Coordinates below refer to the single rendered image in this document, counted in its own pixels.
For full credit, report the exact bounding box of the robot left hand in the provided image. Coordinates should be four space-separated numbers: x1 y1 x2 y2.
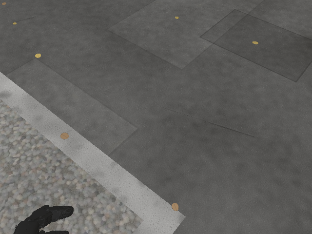
14 205 74 234

